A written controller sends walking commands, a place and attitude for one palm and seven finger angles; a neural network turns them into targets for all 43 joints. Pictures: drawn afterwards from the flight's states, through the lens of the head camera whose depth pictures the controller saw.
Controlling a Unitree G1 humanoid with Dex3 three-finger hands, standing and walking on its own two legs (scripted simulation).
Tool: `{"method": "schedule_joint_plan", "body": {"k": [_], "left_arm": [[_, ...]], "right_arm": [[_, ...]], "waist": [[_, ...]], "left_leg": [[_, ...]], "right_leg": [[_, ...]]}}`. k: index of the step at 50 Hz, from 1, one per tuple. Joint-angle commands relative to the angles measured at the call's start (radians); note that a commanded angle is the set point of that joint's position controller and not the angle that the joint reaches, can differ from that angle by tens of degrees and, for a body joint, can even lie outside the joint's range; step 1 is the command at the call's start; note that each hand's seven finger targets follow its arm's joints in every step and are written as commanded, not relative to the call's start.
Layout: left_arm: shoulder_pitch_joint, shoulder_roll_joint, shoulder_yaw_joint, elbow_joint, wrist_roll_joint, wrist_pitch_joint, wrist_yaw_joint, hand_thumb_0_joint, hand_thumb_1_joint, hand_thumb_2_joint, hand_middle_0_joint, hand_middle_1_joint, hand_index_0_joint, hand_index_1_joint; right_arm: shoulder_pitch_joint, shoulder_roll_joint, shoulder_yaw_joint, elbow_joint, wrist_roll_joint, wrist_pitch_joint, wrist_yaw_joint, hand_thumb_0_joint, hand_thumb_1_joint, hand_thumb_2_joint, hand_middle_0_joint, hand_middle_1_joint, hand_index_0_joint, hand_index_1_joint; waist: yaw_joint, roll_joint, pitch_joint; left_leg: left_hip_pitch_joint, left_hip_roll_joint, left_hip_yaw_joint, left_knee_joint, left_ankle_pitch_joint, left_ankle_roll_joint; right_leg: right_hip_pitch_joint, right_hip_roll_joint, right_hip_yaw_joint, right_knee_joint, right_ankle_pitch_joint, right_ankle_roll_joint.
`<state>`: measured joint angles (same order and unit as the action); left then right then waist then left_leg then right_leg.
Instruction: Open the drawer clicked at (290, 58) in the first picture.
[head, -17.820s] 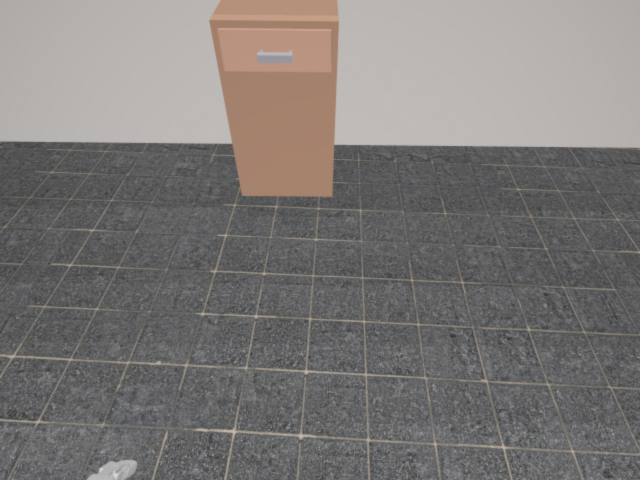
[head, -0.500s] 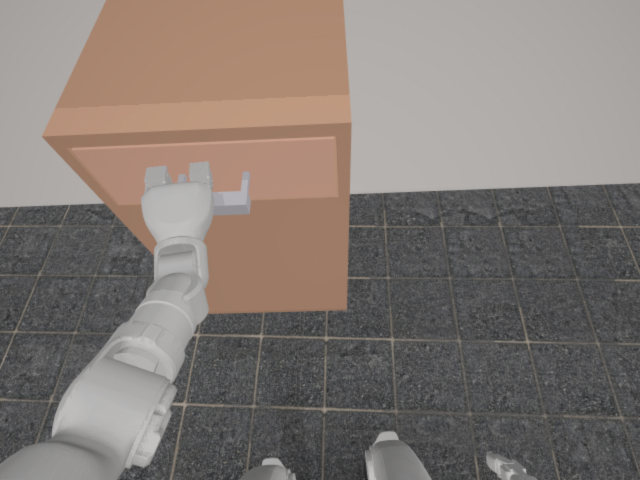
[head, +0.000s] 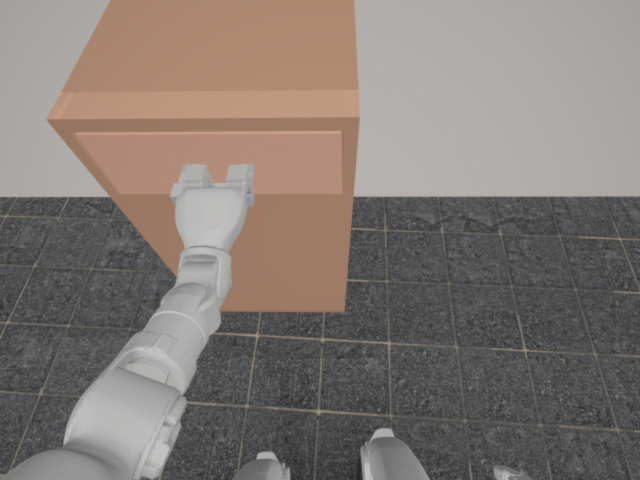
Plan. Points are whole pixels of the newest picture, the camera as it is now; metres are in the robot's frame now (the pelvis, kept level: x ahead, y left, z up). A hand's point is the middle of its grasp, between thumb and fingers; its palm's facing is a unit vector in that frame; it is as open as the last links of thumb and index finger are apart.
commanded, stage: lower the fingers behind the handle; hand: left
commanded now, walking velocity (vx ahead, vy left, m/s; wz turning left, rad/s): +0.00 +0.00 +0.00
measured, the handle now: (215, 182) +0.55 +0.15 -0.02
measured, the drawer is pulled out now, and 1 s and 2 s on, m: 0.00 0.00 0.00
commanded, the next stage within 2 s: lift the fingers back up to retry in 0.74 s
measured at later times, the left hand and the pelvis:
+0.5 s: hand (219, 226) +0.46 +0.14 -0.01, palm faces +0.09 +0.02 -1.00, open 13.8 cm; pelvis -0.03 -0.01 -0.02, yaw +1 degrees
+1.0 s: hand (218, 224) +0.46 +0.14 -0.01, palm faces +0.02 +0.00 -1.00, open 13.8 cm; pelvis -0.03 +0.00 -0.02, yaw +0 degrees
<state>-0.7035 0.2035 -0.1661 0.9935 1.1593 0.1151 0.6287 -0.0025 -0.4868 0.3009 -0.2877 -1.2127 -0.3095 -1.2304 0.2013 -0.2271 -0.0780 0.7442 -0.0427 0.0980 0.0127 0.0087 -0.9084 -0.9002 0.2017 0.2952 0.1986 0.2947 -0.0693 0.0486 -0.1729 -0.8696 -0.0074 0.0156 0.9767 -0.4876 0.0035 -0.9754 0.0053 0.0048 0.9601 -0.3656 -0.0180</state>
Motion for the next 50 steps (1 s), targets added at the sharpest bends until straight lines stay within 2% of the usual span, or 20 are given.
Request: {"method": "schedule_joint_plan", "body": {"k": [1,3,6,8,9,11,14,19,20,24,25,28,31,32,34,40,43,45,48,50], "left_arm": [[-0.414,0.233,0.060,-0.035,-0.047,0.125,-0.062,0.000,-0.500,0.300,-0.300,-1.200,-0.300,-1.200],[-0.404,0.231,0.043,0.016,-0.061,0.117,-0.111,0.000,-0.500,0.300,-0.300,-1.200,-0.300,-1.200],[-0.351,0.252,0.052,0.050,-0.072,0.057,-0.175,0.000,-0.500,0.300,-0.300,-1.200,-0.300,-1.200],[-0.322,0.202,0.015,0.056,-0.066,0.007,-0.201,0.000,-0.500,0.300,-0.300,-1.200,-0.300,-1.200],[-0.319,0.176,0.002,0.057,-0.065,-0.019,-0.208,0.000,-0.500,0.300,-0.300,-1.200,-0.300,-1.200],[-0.292,0.198,0.019,0.048,-0.046,-0.063,-0.206,0.000,-0.500,0.300,-0.300,-1.200,-0.300,-1.200],[-0.317,0.161,-0.005,0.025,-0.033,-0.090,-0.179,0.000,-0.500,0.300,-0.300,-1.200,-0.300,-1.200],[-0.386,0.226,0.036,0.014,-0.039,-0.047,-0.120,0.000,-0.500,0.300,-0.300,-1.200,-0.300,-1.200],[-0.411,0.232,0.033,0.005,-0.035,-0.033,-0.112,0.000,-0.500,0.300,-0.300,-1.200,-0.300,-1.200],[-0.452,0.258,0.043,0.014,-0.047,0.035,-0.107,0.000,-0.500,0.300,-0.300,-1.200,-0.300,-1.200],[-0.432,0.271,0.048,0.041,-0.047,0.050,-0.112,0.000,-0.500,0.300,-0.300,-1.200,-0.300,-1.200],[-0.461,0.248,0.019,0.054,-0.066,0.072,-0.139,0.000,-0.500,0.300,-0.300,-1.200,-0.300,-1.200],[-0.441,0.282,0.040,0.091,-0.078,0.071,-0.174,0.000,-0.500,0.300,-0.300,-1.200,-0.300,-1.200],[-0.438,0.268,0.025,0.092,-0.083,0.063,-0.184,0.000,-0.500,0.300,-0.300,-1.200,-0.300,-1.200],[-0.454,0.289,0.039,0.086,-0.086,0.039,-0.206,0.000,-0.500,0.300,-0.300,-1.200,-0.300,-1.200],[-0.389,0.244,0.020,0.072,-0.069,-0.027,-0.218,0.000,-0.500,0.300,-0.300,-1.200,-0.300,-1.200],[-0.418,0.256,0.037,0.015,-0.062,-0.042,-0.201,0.000,-0.500,0.300,-0.300,-1.200,-0.300,-1.200],[-0.425,0.284,0.062,-0.024,-0.058,-0.047,-0.184,0.000,-0.500,0.300,-0.300,-1.200,-0.300,-1.200],[-0.455,0.273,0.064,-0.085,-0.060,-0.040,-0.163,0.000,-0.500,0.300,-0.300,-1.200,-0.300,-1.200],[-0.453,0.289,0.075,-0.084,-0.063,-0.030,-0.152,0.000,-0.500,0.300,-0.300,-1.200,-0.300,-1.200]], "right_arm": [[0.080,-0.130,-0.013,-0.074,0.016,-0.007,-0.044,0.000,-0.900,-0.900,0.200,0.300,0.200,0.300],[0.087,-0.133,-0.002,-0.075,0.020,-0.012,-0.061,0.000,-0.900,-0.900,0.200,0.300,0.200,0.300],[0.098,-0.138,0.009,-0.089,0.021,-0.030,-0.075,0.000,-0.900,-0.900,0.200,0.300,0.200,0.300],[0.109,-0.134,0.010,-0.102,0.022,-0.049,-0.077,0.000,-0.900,-0.900,0.200,0.300,0.200,0.300],[0.116,-0.129,0.008,-0.106,0.022,-0.061,-0.073,0.000,-0.900,-0.900,0.200,0.300,0.200,0.300],[0.133,-0.136,0.005,-0.109,0.021,-0.077,-0.069,0.000,-0.900,-0.900,0.200,0.300,0.200,0.300],[0.155,-0.130,-0.005,-0.111,0.020,-0.103,-0.060,0.000,-0.900,-0.900,0.200,0.300,0.200,0.300],[0.177,-0.148,-0.009,-0.095,0.018,-0.119,-0.049,0.000,-0.900,-0.900,0.200,0.300,0.200,0.300],[0.185,-0.148,-0.012,-0.092,0.020,-0.119,-0.048,0.000,-0.900,-0.900,0.200,0.300,0.200,0.300],[0.180,-0.153,-0.009,-0.082,0.022,-0.105,-0.048,0.000,-0.900,-0.900,0.200,0.300,0.200,0.300],[0.178,-0.155,-0.004,-0.079,0.024,-0.101,-0.051,0.000,-0.900,-0.900,0.200,0.300,0.200,0.300],[0.171,-0.154,0.003,-0.084,0.033,-0.096,-0.058,0.000,-0.900,-0.900,0.200,0.300,0.200,0.300],[0.171,-0.159,0.012,-0.087,0.035,-0.095,-0.069,0.000,-0.900,-0.900,0.200,0.300,0.200,0.300],[0.165,-0.156,0.016,-0.094,0.035,-0.099,-0.074,0.000,-0.900,-0.900,0.200,0.300,0.200,0.300],[0.173,-0.160,0.016,-0.100,0.035,-0.104,-0.075,0.000,-0.900,-0.900,0.200,0.300,0.200,0.300],[0.189,-0.155,0.012,-0.114,0.032,-0.120,-0.074,0.000,-0.900,-0.900,0.200,0.300,0.200,0.300],[0.202,-0.155,0.005,-0.120,0.031,-0.124,-0.069,0.000,-0.900,-0.900,0.200,0.300,0.200,0.300],[0.201,-0.153,0.001,-0.118,0.028,-0.121,-0.066,0.000,-0.900,-0.900,0.200,0.300,0.200,0.300],[0.202,-0.147,-0.008,-0.120,0.028,-0.112,-0.060,0.000,-0.900,-0.900,0.200,0.300,0.200,0.300],[0.189,-0.147,-0.007,-0.115,0.028,-0.102,-0.062,0.000,-0.900,-0.900,0.200,0.300,0.200,0.300]], "waist": [[-0.037,-0.108,-0.403],[-0.054,-0.147,-0.331],[-0.042,-0.155,-0.285],[-0.051,-0.150,-0.257],[-0.050,-0.129,-0.249],[-0.043,-0.142,-0.250],[-0.057,-0.133,-0.273],[-0.064,-0.115,-0.325],[-0.066,-0.084,-0.347],[-0.069,-0.083,-0.389],[-0.061,-0.090,-0.374],[-0.073,-0.092,-0.342],[-0.077,-0.139,-0.308],[-0.081,-0.155,-0.286],[-0.080,-0.140,-0.290],[-0.072,-0.124,-0.269],[-0.067,-0.116,-0.324],[-0.050,-0.089,-0.376],[-0.046,-0.049,-0.424],[-0.046,-0.074,-0.413]], "left_leg": [[0.111,-0.042,0.022,-0.153,0.248,0.029],[0.076,-0.042,0.022,-0.162,0.186,0.034],[0.026,-0.044,0.021,-0.154,0.130,0.038],[0.013,-0.042,0.020,-0.138,0.117,0.038],[-0.001,-0.045,0.020,-0.127,0.108,0.039],[-0.027,-0.041,0.017,-0.099,0.099,0.039],[-0.050,-0.044,0.015,-0.066,0.092,0.040],[-0.084,-0.046,0.014,-0.037,0.079,0.039],[-0.074,-0.044,0.016,-0.038,0.082,0.038],[-0.058,-0.046,0.013,-0.048,0.094,0.039],[-0.062,-0.045,0.014,-0.057,0.085,0.037],[-0.062,-0.044,0.018,-0.077,0.040,0.039],[-0.089,-0.044,0.015,-0.081,0.006,0.043],[-0.103,-0.045,0.017,-0.081,-0.010,0.044],[-0.106,-0.045,0.012,-0.078,-0.018,0.045],[-0.100,-0.040,0.010,-0.060,-0.005,0.045],[-0.078,-0.036,0.007,-0.054,0.024,0.044],[-0.048,-0.039,0.004,-0.061,0.060,0.042],[0.024,-0.036,0.002,-0.084,0.114,0.038],[0.035,-0.036,-0.002,-0.099,0.119,0.038]], "right_leg": [[0.450,0.019,0.004,-0.159,0.261,-0.005],[0.430,0.015,0.012,-0.180,0.205,0.001],[0.405,0.007,0.025,-0.176,0.148,-0.001],[0.354,0.009,0.021,-0.166,0.130,-0.006],[0.334,0.009,0.022,-0.160,0.116,-0.010],[0.292,0.009,0.024,-0.135,0.094,-0.012],[0.249,0.011,0.024,-0.114,0.077,-0.016],[0.225,0.009,0.023,-0.089,0.042,-0.016],[0.227,0.007,0.025,-0.087,0.043,-0.013],[0.259,0.012,0.019,-0.089,0.060,-0.012],[0.262,0.010,0.018,-0.093,0.049,-0.009],[0.255,0.010,0.021,-0.121,-0.002,-0.004],[0.257,0.010,0.025,-0.131,-0.041,0.000],[0.258,0.006,0.029,-0.142,-0.060,0.005],[0.248,0.008,0.028,-0.134,-0.075,-0.001],[0.185,0.009,0.017,-0.106,-0.061,-0.006],[0.194,0.010,0.015,-0.091,-0.030,-0.008],[0.235,0.012,0.014,-0.083,0.011,-0.011],[0.270,0.015,0.009,-0.093,0.066,-0.012],[0.294,0.017,0.007,-0.111,0.072,-0.009]]}}
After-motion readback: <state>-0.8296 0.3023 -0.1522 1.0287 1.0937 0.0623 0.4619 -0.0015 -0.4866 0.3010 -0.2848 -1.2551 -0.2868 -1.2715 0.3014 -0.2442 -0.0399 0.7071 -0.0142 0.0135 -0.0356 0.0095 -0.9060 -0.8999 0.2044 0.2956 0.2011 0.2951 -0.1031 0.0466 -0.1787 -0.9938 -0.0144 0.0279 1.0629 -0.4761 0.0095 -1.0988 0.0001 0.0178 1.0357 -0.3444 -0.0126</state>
